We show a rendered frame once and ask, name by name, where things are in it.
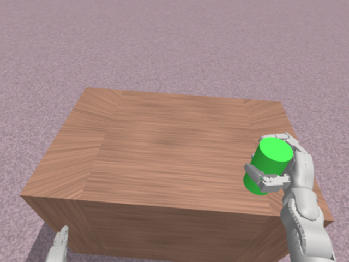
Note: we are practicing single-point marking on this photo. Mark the right robot hand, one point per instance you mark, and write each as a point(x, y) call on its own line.
point(298, 173)

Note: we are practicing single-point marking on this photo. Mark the right robot arm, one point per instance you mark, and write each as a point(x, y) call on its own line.
point(303, 219)

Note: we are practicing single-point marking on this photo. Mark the can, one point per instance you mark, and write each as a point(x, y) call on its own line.
point(272, 156)

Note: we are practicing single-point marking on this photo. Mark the left robot hand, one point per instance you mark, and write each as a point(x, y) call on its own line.
point(58, 252)

